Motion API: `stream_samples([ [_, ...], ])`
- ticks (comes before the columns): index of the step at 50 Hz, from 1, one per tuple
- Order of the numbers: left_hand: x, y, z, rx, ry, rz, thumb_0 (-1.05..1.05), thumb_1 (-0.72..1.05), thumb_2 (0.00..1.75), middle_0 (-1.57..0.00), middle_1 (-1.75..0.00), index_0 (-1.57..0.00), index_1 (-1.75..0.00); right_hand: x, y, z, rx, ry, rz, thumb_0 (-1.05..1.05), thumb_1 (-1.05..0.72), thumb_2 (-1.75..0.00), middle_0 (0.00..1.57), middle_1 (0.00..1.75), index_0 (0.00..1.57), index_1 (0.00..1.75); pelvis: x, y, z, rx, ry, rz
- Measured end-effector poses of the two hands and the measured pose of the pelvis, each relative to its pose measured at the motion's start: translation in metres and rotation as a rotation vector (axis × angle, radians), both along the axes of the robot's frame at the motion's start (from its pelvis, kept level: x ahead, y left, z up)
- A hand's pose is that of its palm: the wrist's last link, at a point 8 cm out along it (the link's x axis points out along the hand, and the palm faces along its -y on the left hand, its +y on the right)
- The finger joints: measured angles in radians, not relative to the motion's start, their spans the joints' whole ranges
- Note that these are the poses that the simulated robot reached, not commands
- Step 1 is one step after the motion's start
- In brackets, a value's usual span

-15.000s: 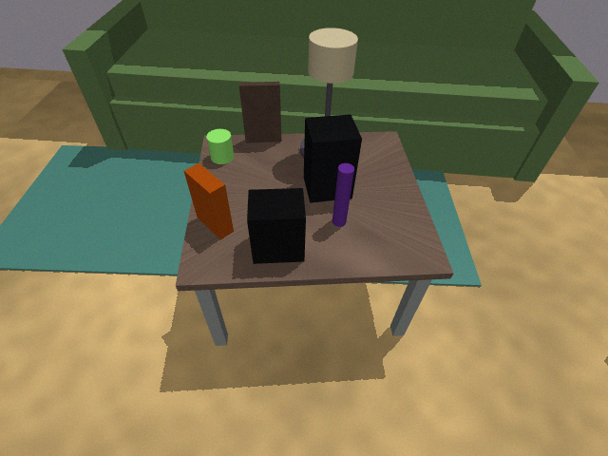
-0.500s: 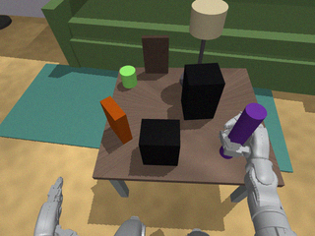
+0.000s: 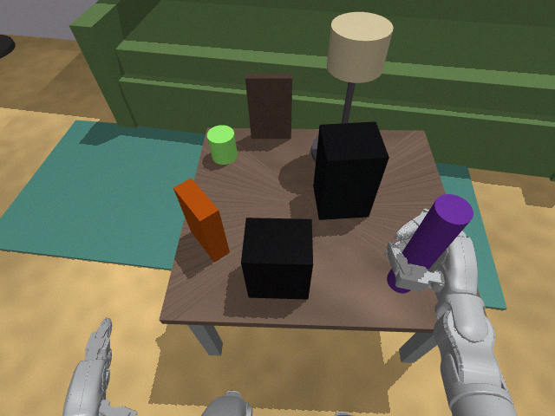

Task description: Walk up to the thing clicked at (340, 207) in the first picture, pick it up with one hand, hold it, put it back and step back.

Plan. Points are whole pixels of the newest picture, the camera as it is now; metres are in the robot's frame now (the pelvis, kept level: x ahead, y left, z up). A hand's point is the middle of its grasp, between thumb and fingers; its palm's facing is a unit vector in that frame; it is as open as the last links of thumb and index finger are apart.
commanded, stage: hold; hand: right
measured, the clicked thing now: (422, 251) +0.34 -0.17 +0.06
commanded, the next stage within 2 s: none
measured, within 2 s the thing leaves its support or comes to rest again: neither
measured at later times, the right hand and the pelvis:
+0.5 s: hand (418, 256) +0.33 -0.16 +0.06, palm faces +0.08 +1.00 -0.02, open 5.4 cm; pelvis +0.00 +0.00 +0.01, yaw +0 degrees
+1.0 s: hand (412, 255) +0.33 -0.15 +0.06, palm faces +0.09 +1.00 -0.01, open 5.4 cm; pelvis +0.00 +0.01 +0.01, yaw +0 degrees
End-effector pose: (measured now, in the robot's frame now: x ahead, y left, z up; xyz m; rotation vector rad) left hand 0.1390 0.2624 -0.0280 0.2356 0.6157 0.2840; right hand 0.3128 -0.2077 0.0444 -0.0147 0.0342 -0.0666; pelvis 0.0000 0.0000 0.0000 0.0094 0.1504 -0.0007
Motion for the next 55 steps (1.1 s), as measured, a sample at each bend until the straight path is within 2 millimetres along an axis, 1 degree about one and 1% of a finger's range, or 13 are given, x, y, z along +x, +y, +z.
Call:
stream_samples([
  [16, 0.007, 0.0, 0.001, -0.006, -0.001, 0.012, -0.01, -0.55, 0.06, -0.06, -0.05, -0.05, -0.06, -0.009, -0.006, 0.015, -0.004, -0.019, -0.014, -0.01, -0.12, -1.17, 0.94, 1.2, 1.02, 1.23, 0.003, -0.001, 0.006, 0.001, -0.027, -0.003],
  [21, 0.006, -0.004, 0.0, -0.019, 0.006, 0.006, -0.01, -0.54, 0.06, -0.06, -0.05, -0.05, -0.06, -0.01, -0.008, 0.016, -0.002, -0.011, -0.015, -0.01, -0.12, -1.17, 0.94, 1.2, 1.02, 1.23, 0.003, -0.002, 0.008, 0.001, -0.032, -0.003],
  [28, 0.007, -0.008, 0.001, -0.03, -0.005, -0.003, -0.01, -0.54, 0.06, -0.06, -0.05, -0.05, -0.06, -0.011, -0.005, 0.019, 0.005, -0.006, -0.011, -0.01, -0.12, -1.18, 0.95, 1.19, 1.02, 1.22, 0.002, -0.001, 0.01, 0.0, -0.04, -0.004],
  [32, 0.005, -0.004, 0.001, -0.025, -0.007, 0.008, -0.01, -0.54, 0.06, -0.06, -0.05, -0.05, -0.06, -0.009, -0.004, 0.022, 0.001, -0.011, -0.01, -0.01, -0.11, -1.18, 0.95, 1.19, 1.02, 1.22, 0.002, 0.0, 0.01, -0.002, -0.044, -0.002],
  [36, 0.002, 0.0, 0.002, -0.017, -0.001, 0.012, -0.01, -0.54, 0.06, -0.06, -0.05, -0.05, -0.06, -0.007, -0.003, 0.021, 0.006, -0.014, -0.014, -0.01, -0.11, -1.18, 0.95, 1.19, 1.02, 1.22, 0.001, 0.001, 0.011, -0.003, -0.044, -0.002],
  [45, 0.004, -0.001, 0.001, -0.026, -0.003, -0.003, -0.01, -0.54, 0.06, -0.06, -0.05, -0.05, -0.06, -0.01, 0.004, 0.017, 0.008, 0.004, -0.003, -0.01, -0.11, -1.18, 0.95, 1.19, 1.02, 1.22, 0.0, 0.005, 0.012, -0.005, -0.045, 0.0],
  [51, 0.003, 0.005, 0.0, -0.019, 0.005, 0.008, -0.01, -0.53, 0.05, -0.06, -0.05, -0.05, -0.06, -0.01, 0.001, 0.021, 0.004, -0.015, -0.023, -0.01, -0.11, -1.18, 0.95, 1.19, 1.02, 1.22, 0.002, 0.006, 0.012, -0.005, -0.044, -0.002],
  [55, 0.004, 0.005, -0.004, -0.02, 0.019, 0.007, -0.01, -0.53, 0.05, -0.06, -0.05, -0.05, -0.06, -0.008, 0.0, 0.018, 0.004, -0.011, -0.024, -0.01, -0.11, -1.18, 0.95, 1.19, 1.03, 1.22, 0.001, 0.007, 0.011, -0.005, -0.039, -0.003],
])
